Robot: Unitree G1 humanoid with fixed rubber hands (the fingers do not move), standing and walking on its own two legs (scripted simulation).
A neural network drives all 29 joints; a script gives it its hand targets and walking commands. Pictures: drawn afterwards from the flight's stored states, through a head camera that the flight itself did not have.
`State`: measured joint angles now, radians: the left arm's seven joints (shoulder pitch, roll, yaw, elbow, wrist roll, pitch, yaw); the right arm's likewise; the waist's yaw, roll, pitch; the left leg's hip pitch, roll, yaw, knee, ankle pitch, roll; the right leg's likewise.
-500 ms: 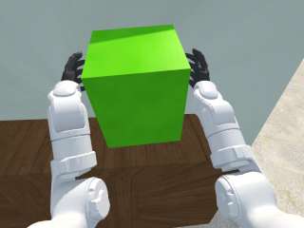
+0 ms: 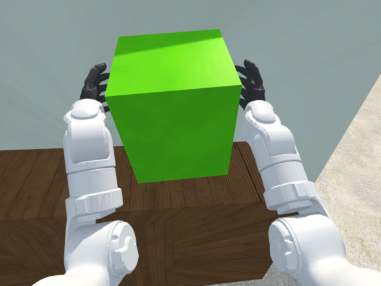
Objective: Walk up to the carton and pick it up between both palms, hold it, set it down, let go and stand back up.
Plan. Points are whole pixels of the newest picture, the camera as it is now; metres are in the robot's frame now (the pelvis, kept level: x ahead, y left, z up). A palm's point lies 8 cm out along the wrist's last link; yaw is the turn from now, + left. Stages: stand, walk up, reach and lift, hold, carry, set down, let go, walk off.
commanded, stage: hold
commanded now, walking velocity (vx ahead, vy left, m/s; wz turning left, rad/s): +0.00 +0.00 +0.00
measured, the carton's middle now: (176, 110) +0.43 +0.01 +0.20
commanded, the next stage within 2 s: set down in 1.96 s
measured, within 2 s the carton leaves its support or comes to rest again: neither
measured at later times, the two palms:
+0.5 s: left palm (94, 105) +0.36 +0.16 +0.26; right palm (256, 101) +0.36 -0.14 +0.26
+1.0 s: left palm (94, 103) +0.37 +0.16 +0.25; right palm (254, 99) +0.37 -0.14 +0.26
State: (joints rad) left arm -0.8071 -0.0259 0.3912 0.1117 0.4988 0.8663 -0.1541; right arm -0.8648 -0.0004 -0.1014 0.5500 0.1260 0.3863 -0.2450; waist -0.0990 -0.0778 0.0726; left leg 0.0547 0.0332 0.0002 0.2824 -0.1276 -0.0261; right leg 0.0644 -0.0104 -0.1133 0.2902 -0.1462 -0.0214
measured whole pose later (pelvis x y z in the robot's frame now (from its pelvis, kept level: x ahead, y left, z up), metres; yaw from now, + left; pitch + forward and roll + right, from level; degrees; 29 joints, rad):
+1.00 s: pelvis +0.00 -0.01 +0.00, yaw +0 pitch -12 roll +0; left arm -0.81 0.00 0.40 0.12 0.48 0.87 -0.17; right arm -0.88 0.00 -0.06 0.54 0.16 0.41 -0.28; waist -0.11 -0.08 0.07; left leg 0.05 0.04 -0.01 0.29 -0.13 -0.04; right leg 0.07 0.00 -0.12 0.28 -0.15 -0.03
